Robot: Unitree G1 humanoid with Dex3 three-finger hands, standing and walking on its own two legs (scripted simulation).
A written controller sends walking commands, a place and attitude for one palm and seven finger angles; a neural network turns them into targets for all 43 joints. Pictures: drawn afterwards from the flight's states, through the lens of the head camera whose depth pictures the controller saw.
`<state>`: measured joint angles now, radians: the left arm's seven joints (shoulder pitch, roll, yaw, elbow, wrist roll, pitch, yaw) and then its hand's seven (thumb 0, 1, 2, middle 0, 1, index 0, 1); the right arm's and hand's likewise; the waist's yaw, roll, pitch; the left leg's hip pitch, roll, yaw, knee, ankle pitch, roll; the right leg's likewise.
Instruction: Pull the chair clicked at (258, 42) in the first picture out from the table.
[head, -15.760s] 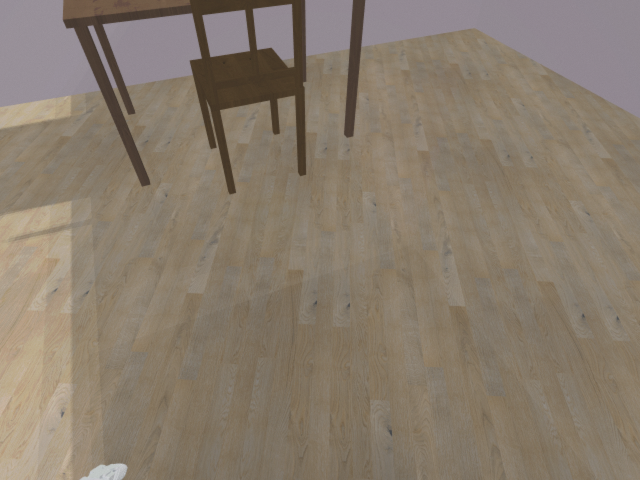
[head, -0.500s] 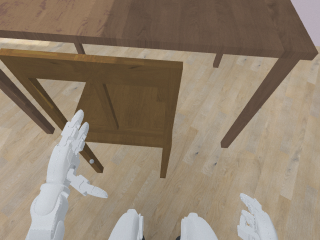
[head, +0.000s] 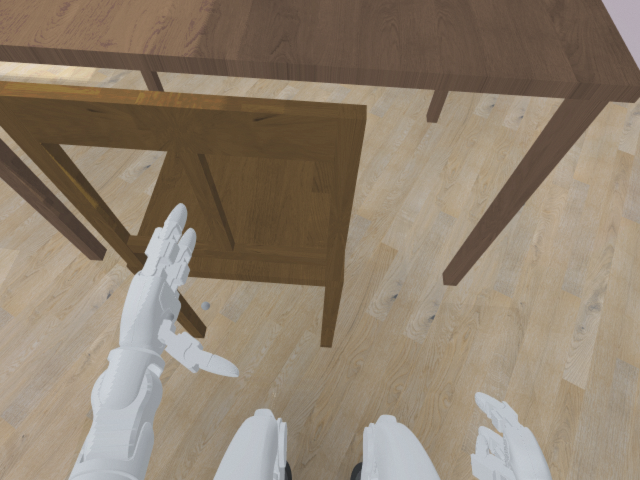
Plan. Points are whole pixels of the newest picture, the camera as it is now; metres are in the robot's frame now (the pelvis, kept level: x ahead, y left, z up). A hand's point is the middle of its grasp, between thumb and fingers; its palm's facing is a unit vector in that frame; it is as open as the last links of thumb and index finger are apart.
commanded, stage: aim the fingers beside a spindle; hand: left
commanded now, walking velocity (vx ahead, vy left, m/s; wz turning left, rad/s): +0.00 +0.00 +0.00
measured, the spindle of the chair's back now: (211, 205) +0.46 +0.17 +0.01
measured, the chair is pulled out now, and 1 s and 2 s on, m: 0.00 0.00 0.00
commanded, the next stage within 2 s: push the fingers through the gap in 0.48 s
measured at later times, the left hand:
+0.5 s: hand (192, 305) +0.31 +0.16 +0.03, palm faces -0.06 -1.00 -0.04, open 16.9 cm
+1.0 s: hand (205, 272) +0.35 +0.15 +0.03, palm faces -0.07 -1.00 -0.04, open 16.9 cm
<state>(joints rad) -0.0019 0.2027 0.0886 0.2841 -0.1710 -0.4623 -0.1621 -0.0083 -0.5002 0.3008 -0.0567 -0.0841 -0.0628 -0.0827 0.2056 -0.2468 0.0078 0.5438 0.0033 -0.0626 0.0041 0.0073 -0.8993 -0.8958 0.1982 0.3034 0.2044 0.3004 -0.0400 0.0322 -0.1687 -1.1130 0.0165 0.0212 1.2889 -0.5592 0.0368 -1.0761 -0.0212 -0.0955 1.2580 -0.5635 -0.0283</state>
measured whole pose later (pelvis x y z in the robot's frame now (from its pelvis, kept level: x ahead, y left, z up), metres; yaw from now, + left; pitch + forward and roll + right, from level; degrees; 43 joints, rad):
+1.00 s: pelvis +0.00 +0.01 +0.00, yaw +0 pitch +23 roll -2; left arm -0.18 0.23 0.12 0.42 -0.17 -0.42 -0.16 -0.01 -0.50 0.30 -0.06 -0.08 -0.06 -0.08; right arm 0.21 -0.25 0.02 0.56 0.01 -0.04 0.00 0.01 -0.90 -0.90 0.20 0.30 0.20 0.30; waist -0.05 0.03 -0.17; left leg -1.12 0.02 0.02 1.28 -0.55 0.04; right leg -1.08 -0.02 -0.09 1.24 -0.55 -0.02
